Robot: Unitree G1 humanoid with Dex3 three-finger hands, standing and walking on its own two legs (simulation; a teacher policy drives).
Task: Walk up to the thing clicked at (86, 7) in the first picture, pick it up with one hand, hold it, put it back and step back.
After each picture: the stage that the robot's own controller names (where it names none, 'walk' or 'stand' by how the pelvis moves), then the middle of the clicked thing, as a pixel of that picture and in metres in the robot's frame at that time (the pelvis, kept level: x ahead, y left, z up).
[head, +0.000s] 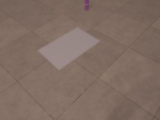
stand; (86, 2) +2.28 -0.06 -0.65
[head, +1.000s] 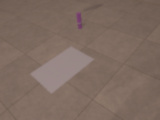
walk; (79, 20) +2.13 +0.22 -0.64
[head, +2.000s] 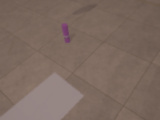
walk; (66, 33) +1.47 +0.34 -0.65
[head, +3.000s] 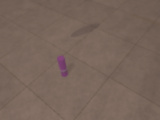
walk; (62, 66) +0.97 +0.28 -0.65
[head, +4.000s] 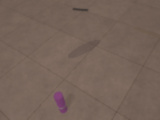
walk; (61, 103) +0.59 +0.25 -0.65
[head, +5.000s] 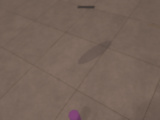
walk; out of the picture +0.40 +0.17 -0.62
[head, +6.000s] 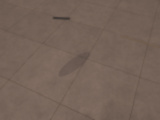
stand; out of the picture +0.33 +0.14 -0.64
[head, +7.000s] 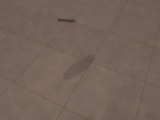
stand; out of the picture +0.31 +0.12 -0.66
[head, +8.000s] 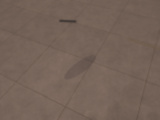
stand; out of the picture +0.32 +0.12 -0.66
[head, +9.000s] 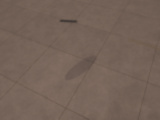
stand; out of the picture +0.31 +0.12 -0.66
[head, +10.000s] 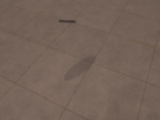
stand; out of the picture +0.30 +0.12 -0.66
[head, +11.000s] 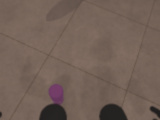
go down; (57, 95) +0.36 +0.12 -0.41
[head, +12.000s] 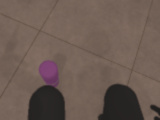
go down; (50, 76) +0.39 +0.14 -0.27
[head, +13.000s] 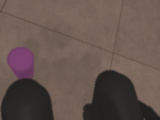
close in; (23, 68) +0.38 +0.17 -0.18
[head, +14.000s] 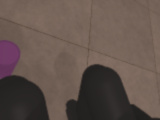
close; (2, 66) +0.39 +0.18 -0.16
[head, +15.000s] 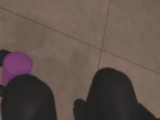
lift; (13, 78) +0.33 +0.18 -0.17
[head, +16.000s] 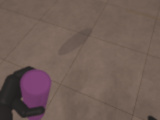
lift; (35, 100) +0.29 +0.17 +0.02
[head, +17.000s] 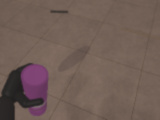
hold; (36, 94) +0.32 +0.17 +0.02
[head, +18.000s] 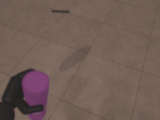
hold; (36, 99) +0.30 +0.17 +0.01
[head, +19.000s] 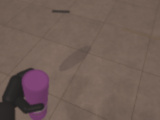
crouch; (37, 99) +0.30 +0.17 +0.01
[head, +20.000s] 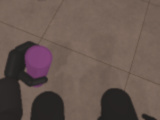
crouch; (37, 70) +0.39 +0.16 -0.08
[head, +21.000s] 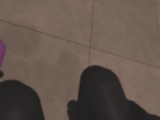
lower; out of the picture +0.40 +0.22 -0.16
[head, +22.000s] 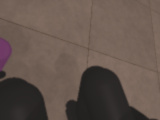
lower; out of the picture +0.39 +0.22 -0.17
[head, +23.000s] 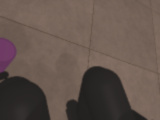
lower; out of the picture +0.39 +0.22 -0.17
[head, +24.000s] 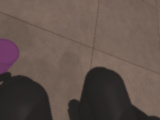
lower; out of the picture +0.38 +0.22 -0.17
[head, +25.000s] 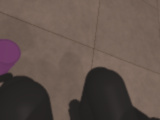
loosen; out of the picture +0.38 +0.22 -0.17
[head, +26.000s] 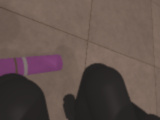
withdraw; (29, 65) +0.39 +0.08 -0.26
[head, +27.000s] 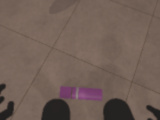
walk; (80, 93) +0.37 +0.01 -0.49
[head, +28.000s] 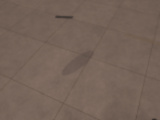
stand; out of the picture +0.31 +0.00 -0.68
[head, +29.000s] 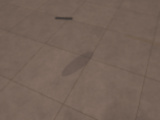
stand; out of the picture +0.30 +0.00 -0.69
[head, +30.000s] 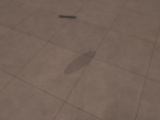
stand; out of the picture +0.30 +0.00 -0.71
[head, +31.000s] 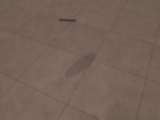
stand; out of the picture +0.29 +0.00 -0.74
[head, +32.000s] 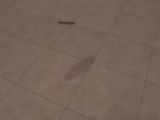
stand; out of the picture +0.26 +0.00 -0.75
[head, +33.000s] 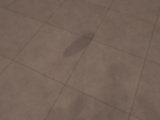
walk; out of the picture +0.27 -0.03 -0.72
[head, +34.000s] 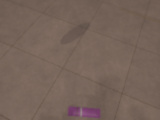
walk; (84, 112) +0.42 -0.04 -0.73
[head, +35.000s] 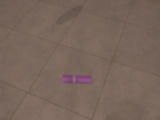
walk; (77, 79) +0.70 +0.08 -0.71
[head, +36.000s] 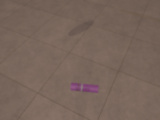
stand; (84, 87) +0.77 +0.01 -0.73
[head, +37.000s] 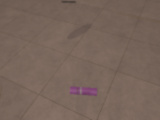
stand; (83, 91) +0.77 +0.03 -0.75
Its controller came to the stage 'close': yes
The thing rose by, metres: 0.64
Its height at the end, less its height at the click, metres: -0.09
